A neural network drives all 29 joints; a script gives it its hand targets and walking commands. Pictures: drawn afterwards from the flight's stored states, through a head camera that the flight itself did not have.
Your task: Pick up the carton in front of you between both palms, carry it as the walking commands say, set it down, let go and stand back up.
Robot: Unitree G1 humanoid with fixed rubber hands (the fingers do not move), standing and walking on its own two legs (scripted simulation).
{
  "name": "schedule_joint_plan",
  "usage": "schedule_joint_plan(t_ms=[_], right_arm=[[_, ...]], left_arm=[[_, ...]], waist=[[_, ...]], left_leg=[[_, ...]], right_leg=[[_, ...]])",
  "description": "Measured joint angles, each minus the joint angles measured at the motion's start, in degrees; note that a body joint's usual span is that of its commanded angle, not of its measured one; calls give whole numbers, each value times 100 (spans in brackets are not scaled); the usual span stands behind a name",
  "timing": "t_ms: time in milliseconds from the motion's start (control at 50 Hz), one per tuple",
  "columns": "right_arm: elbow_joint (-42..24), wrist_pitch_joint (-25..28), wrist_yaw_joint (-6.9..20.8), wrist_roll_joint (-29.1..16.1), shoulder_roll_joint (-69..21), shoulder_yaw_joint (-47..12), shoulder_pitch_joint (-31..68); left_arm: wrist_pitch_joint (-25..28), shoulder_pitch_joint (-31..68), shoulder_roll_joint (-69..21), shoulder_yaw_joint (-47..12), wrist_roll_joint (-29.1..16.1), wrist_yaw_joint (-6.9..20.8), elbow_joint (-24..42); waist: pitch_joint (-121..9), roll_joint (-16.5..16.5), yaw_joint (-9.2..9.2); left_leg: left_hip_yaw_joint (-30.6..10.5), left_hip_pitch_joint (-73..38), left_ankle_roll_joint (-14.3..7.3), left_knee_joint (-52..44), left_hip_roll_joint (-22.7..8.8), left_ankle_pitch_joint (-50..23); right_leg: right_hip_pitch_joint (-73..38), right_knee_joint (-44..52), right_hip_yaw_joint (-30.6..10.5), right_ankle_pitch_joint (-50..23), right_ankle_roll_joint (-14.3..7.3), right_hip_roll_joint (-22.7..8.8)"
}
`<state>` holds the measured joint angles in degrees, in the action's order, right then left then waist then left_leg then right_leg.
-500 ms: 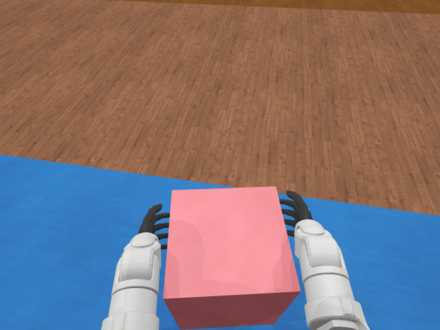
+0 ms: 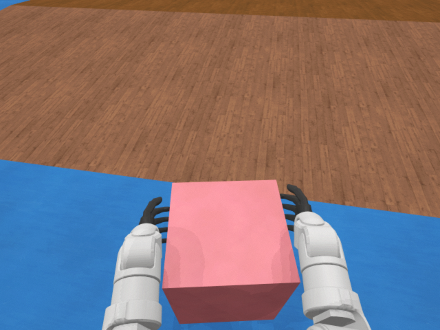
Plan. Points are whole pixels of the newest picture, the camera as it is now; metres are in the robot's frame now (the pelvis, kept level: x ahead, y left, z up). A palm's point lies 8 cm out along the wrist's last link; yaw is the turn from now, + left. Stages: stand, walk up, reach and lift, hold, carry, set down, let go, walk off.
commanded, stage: hold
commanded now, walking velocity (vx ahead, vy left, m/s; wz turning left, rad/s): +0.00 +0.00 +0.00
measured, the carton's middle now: (225, 254) +0.28 +0.00 -0.03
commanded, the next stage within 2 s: carry in 0.94 s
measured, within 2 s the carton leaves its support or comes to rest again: neither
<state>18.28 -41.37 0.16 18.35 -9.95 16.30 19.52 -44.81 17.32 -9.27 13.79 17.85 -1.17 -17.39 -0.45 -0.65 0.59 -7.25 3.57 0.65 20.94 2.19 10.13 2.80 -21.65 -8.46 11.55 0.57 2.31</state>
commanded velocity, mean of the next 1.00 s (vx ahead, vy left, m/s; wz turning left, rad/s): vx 0.05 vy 0.00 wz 0.00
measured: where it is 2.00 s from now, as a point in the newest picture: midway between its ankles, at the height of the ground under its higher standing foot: (230, 319)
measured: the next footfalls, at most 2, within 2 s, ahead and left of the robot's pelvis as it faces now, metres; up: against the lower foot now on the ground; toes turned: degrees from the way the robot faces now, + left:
left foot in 1.46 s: +0.22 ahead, +0.09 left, +0.00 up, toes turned +8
right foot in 1.84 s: +0.51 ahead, -0.15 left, +0.00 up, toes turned -14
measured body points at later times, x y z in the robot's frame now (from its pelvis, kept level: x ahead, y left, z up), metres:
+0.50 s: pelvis +0.01 +0.00 +0.00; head -0.04 +0.00 +0.45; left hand +0.31 +0.15 +0.04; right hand +0.32 -0.15 +0.05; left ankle +0.03 +0.13 -0.75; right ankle +0.01 -0.13 -0.75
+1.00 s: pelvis +0.01 +0.00 +0.00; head -0.05 +0.00 +0.45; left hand +0.30 +0.15 +0.04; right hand +0.31 -0.15 +0.05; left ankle +0.02 +0.13 -0.74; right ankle +0.01 -0.13 -0.74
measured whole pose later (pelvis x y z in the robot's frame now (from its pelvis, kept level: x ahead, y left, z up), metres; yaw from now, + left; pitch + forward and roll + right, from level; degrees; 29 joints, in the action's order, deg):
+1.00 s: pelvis +0.01 +0.00 +0.00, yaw -1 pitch -5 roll +0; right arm 16.0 -41.8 0.1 17.4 -9.6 14.6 18.2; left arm -45.4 15.5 -8.8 12.1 16.8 -1.3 -14.7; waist -2.0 -0.4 0.0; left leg -5.8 5.5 0.6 21.8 1.6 11.4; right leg 5.1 -22.9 -7.4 13.0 0.4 1.9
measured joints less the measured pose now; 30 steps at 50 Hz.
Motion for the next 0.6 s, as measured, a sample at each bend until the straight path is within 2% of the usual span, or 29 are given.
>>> schedule_joint_plan(t_ms=[200, 600], right_arm=[[79, 84, 38, 78, -37, 134, 112], [-217, -45, 55, -91, 60, -188, -206]], left_arm=[[56, 98, -29, 84, 20, -16, -58], [-51, -248, 61, -191, -139, -6, 241]], waist=[[-23, 2, -6], [-51, 14, -11]], left_leg=[[36, 17, -15, -4, 11, 3], [28, -151, 1, -208, -31, -11]], right_leg=[[25, -1, -7, 3, 12, -20], [-139, 196, 38, -15, -26, -14]])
